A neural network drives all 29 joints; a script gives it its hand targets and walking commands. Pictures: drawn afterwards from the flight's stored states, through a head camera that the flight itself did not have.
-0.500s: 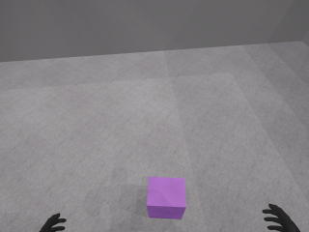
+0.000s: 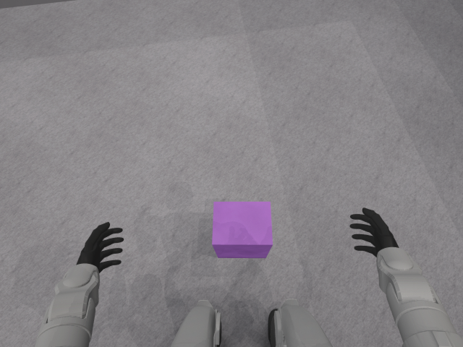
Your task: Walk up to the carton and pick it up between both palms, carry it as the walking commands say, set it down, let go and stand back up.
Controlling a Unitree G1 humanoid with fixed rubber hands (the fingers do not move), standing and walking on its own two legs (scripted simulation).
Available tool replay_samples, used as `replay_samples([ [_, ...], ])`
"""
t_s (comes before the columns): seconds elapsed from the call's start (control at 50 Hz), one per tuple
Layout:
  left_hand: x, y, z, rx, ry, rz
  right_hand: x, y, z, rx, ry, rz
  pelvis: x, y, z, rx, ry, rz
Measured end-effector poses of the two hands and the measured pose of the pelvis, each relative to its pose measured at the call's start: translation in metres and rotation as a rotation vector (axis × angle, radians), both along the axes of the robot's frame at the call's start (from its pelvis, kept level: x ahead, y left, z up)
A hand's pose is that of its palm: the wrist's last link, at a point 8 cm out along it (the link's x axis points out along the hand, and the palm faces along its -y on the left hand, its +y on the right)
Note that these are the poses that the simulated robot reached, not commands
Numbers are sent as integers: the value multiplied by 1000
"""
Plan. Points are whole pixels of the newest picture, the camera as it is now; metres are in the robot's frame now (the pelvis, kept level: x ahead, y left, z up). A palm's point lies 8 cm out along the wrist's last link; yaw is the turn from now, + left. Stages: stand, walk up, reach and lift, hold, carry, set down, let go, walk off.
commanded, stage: reach and lift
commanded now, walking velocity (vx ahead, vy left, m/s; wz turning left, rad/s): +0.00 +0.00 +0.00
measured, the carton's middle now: (241, 232) +0.44 +0.02 -0.59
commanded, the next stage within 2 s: none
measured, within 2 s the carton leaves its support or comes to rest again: neither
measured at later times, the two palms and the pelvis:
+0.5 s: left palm (144, 204) +0.39 +0.23 -0.14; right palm (341, 202) +0.40 -0.20 -0.14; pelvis -0.03 +0.01 -0.04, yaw +0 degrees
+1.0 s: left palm (165, 189) +0.45 +0.21 -0.19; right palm (316, 189) +0.45 -0.16 -0.20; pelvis -0.02 +0.01 -0.08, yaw +0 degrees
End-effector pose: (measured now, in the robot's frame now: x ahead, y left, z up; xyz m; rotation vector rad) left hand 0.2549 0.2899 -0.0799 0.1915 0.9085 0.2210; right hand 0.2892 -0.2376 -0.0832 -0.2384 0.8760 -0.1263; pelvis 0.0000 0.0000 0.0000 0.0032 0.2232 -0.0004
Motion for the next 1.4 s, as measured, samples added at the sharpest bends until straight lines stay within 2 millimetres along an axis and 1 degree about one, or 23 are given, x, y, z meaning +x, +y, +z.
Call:
replay_samples([
  [0.14,41,-13,-15,-37,-49,-21,29,14,-14,20,-32,-9,-12,4,-13,-5,96,3],
  [0.36,99,-39,-44,-78,-121,-50,75,28,-41,58,-93,-16,-24,13,-32,-2,247,-3],
  [0.48,132,-54,-58,-96,-165,-64,104,39,-54,81,-138,-19,-26,15,-42,0,328,-5],
  [0.62,169,-73,-73,-118,-221,-72,139,56,-71,118,-196,-21,-25,14,-53,0,422,-4],
  [0.74,196,-84,-84,-132,-266,-65,164,68,-83,134,-242,-23,-23,12,-60,-1,500,-4],
  [0.82,202,-85,-91,-133,-278,-63,170,72,-91,136,-257,-22,-21,11,-62,-2,542,-3],
  [0.92,198,-84,-100,-131,-278,-61,166,73,-101,139,-254,-25,-19,9,-65,-2,576,-1],
  [1.02,195,-85,-118,-137,-262,-56,163,75,-120,147,-238,-34,-21,7,-80,-2,600,2],
  [1.1,194,-87,-141,-141,-255,-45,163,77,-144,153,-231,-42,-26,5,-103,-3,618,4],
  [1.28,193,-87,-211,-137,-264,-28,162,72,-213,159,-242,-69,-39,2,-168,-3,638,4],
  [1.4,192,-85,-250,-136,-262,-24,162,70,-251,159,-243,-70,-47,1,-203,1,631,1],
])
